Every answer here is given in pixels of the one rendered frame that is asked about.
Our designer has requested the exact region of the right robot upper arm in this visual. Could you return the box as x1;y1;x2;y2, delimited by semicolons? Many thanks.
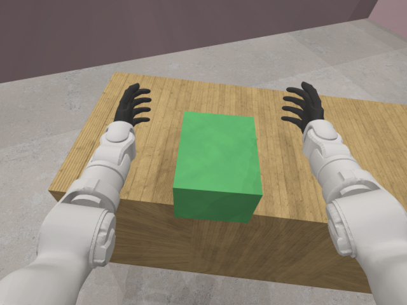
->
326;189;407;305

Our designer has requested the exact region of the robot right forearm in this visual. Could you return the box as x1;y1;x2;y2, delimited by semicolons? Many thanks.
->
302;119;407;225

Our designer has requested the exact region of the right robot hand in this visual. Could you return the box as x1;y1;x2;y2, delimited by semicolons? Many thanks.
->
281;81;324;134

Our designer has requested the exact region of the left robot hand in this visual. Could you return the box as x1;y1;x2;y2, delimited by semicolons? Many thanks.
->
113;83;151;127

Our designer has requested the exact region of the left robot upper arm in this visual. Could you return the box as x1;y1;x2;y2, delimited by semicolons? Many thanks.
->
0;203;116;305

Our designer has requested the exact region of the pedestal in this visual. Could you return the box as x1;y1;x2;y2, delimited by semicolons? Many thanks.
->
48;72;407;294

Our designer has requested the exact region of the carton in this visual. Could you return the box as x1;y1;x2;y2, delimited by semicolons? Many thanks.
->
173;111;263;223

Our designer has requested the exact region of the robot left forearm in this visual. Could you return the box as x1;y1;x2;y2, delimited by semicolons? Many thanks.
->
36;121;136;256

